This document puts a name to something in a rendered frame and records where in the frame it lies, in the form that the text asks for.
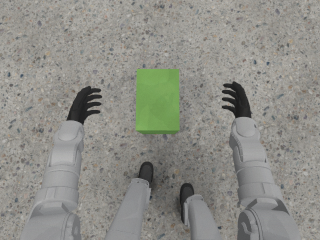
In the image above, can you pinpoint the left robot foot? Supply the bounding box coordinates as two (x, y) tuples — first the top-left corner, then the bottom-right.
(138, 161), (154, 188)

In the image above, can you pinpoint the robot left hand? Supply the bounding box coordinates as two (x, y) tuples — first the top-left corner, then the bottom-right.
(66, 86), (102, 125)

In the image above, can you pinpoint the right robot upper arm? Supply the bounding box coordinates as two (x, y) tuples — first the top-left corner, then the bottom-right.
(237, 208), (300, 240)

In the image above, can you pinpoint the robot right thigh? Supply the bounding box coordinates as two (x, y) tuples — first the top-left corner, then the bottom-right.
(183, 199), (223, 240)

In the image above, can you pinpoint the right robot forearm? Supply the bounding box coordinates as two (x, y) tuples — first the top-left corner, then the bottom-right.
(229, 117), (301, 240)

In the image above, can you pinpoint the robot right hand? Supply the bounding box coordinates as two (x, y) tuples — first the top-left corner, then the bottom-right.
(222, 81), (252, 119)

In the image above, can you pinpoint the carton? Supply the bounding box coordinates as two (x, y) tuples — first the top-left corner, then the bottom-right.
(135, 69), (180, 134)

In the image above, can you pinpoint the left robot upper arm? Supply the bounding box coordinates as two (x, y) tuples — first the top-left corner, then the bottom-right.
(21, 212), (82, 240)

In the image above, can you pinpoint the left robot forearm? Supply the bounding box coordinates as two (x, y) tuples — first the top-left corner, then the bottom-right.
(19, 120), (85, 240)

